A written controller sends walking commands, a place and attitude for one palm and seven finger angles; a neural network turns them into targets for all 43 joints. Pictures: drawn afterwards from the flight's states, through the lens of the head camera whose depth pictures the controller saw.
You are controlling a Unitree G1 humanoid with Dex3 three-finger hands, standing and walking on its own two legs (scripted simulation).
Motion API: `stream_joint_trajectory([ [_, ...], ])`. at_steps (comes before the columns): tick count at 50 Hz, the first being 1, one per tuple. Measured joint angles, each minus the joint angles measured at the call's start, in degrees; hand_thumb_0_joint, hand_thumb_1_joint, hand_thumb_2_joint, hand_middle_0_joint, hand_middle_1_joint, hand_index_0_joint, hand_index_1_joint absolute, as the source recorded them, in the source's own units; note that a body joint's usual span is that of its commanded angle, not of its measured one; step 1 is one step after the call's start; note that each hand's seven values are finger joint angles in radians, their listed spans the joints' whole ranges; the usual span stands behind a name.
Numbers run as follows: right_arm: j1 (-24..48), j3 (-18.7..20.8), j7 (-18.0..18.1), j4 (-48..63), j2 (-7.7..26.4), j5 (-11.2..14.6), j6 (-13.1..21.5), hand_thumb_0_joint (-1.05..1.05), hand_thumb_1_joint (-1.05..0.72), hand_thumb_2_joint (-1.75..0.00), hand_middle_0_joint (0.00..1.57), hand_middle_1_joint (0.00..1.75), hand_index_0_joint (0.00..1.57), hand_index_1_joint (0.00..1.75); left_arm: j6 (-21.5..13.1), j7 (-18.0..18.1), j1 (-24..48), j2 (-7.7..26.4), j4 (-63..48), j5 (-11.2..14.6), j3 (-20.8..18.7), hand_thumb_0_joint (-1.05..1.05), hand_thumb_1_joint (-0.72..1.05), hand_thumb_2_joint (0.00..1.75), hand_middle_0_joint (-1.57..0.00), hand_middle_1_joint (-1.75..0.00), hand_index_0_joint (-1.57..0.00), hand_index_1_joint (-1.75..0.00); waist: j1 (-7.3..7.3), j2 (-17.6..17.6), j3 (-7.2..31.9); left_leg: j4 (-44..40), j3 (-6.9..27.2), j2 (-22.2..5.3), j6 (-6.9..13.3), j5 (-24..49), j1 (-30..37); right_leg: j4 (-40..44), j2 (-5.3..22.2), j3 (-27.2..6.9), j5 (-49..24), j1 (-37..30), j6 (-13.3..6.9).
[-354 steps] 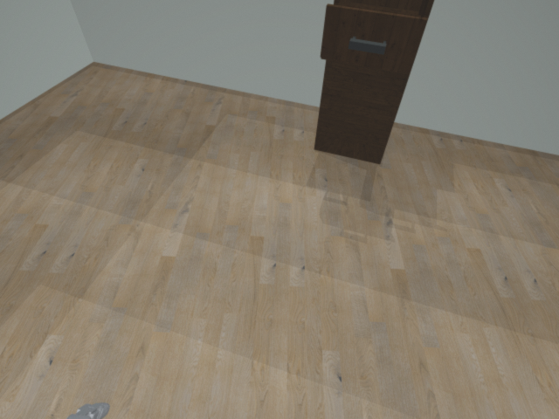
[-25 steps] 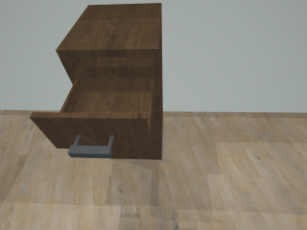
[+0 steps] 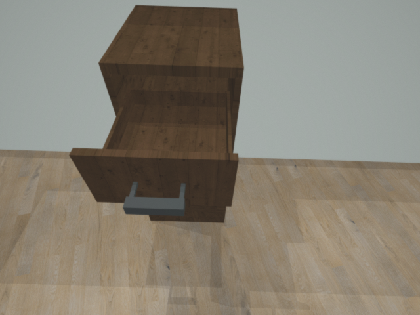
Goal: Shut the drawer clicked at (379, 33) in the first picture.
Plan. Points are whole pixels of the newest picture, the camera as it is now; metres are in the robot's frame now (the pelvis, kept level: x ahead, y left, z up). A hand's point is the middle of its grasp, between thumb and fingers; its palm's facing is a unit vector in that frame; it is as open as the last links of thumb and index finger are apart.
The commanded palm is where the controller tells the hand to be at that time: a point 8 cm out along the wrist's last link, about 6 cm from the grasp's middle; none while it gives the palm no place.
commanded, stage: come to a stop and stand still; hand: left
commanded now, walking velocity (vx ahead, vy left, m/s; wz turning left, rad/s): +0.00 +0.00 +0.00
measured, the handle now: (157, 196) +0.35 +0.15 +0.00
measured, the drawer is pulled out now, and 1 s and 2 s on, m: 0.30 0.30 0.30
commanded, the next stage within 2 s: look again from close up in 0.12 s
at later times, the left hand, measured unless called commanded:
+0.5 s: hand out of the picture +0.01 +0.15 -0.17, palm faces +0.01 -0.98 -0.20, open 7.3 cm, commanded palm none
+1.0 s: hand out of the picture -0.02 +0.10 -0.17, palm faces +0.05 -0.99 -0.16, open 7.3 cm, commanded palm none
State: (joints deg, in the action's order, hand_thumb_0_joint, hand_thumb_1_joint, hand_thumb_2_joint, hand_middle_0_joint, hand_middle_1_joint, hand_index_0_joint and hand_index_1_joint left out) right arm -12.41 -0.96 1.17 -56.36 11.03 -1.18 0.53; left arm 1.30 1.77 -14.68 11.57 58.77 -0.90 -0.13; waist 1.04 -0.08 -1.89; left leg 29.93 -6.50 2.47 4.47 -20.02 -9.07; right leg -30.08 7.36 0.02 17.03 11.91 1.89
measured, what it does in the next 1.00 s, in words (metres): shifts its weight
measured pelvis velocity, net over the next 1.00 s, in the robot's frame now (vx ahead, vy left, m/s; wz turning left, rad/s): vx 0.00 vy -0.06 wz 0.02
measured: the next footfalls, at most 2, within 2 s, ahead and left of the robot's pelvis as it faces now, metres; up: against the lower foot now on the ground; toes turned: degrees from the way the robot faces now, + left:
none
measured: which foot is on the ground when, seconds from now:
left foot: down 0.00-1.00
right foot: down 0.00-1.00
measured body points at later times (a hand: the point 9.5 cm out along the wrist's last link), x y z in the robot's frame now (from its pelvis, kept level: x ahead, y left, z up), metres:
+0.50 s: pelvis +0.00 -0.03 +0.00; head +0.03 -0.03 +0.45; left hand +0.01 +0.20 -0.15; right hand +0.00 -0.25 -0.16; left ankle -0.04 +0.06 -0.73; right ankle -0.01 -0.19 -0.73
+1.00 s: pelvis +0.00 -0.06 +0.01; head +0.01 -0.06 +0.45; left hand -0.02 +0.15 -0.16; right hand +0.00 -0.28 -0.15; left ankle -0.04 +0.06 -0.73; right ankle -0.01 -0.19 -0.73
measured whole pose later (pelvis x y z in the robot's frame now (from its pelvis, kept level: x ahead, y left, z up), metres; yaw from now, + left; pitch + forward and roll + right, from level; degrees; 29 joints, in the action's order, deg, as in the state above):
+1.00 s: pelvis +0.00 -0.06 +0.01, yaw +1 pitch -1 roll +0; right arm -16.1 -0.4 1.0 -64.5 8.5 -1.1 0.0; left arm 0.0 1.2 -17.7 7.9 63.7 -1.1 -0.1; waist 0.6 0.6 -2.2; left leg 27.3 -3.8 -1.9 -0.5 -17.9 -8.1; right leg -28.6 3.3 3.0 16.6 10.7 1.2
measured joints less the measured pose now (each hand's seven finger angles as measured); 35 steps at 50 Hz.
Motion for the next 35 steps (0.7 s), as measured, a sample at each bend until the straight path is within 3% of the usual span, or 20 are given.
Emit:
stream_joint_trajectory([
  [20,-4.1,-0.1,0.1,-6.6,-1.4,0.3,-0.2,0.01,-0.91,-0.90,0.20,0.30,0.20,0.30,-0.4,0.0,0.1,-2.3,2.9,0.3,0.4,0.00,0.91,0.90,-0.20,-0.30,-0.20,-0.30,-1.33,0.1,-2.1,-2.8,0.2,-0.8,-1.4,1.2,1.9,1.8,-0.7,0.3,-0.8,-1.5,2.8],
  [35,-2.7,0.3,0.4,-8.0,-2.1,0.5,0.1,0.01,-0.92,-0.90,0.20,0.30,0.20,0.30,-1.2,0.1,-1.3,-3.6,4.9,0.2,0.4,0.00,0.92,0.90,-0.20,-0.30,-0.20,-0.30,-0.79,-0.1,-1.4,-4.2,1.4,-2.8,-3.6,2.5,2.3,2.7,-2.7,1.6,-1.2,-1.8,1.1],
])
